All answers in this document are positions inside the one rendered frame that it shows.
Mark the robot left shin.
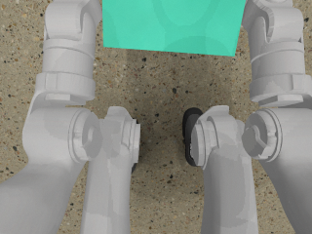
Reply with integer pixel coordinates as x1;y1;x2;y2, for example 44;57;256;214
98;106;134;165

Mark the right robot forearm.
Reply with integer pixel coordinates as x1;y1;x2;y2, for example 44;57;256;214
241;0;312;110

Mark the left robot forearm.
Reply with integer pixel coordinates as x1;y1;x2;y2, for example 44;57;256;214
21;0;102;145

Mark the robot right upper arm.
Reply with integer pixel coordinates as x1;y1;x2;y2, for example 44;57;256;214
241;108;312;234

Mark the carton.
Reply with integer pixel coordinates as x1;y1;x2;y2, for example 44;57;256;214
102;0;246;57

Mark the robot left upper arm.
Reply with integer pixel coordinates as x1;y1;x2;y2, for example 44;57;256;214
0;107;103;234

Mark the right robot thigh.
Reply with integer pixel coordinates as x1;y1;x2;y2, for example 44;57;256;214
192;115;258;234

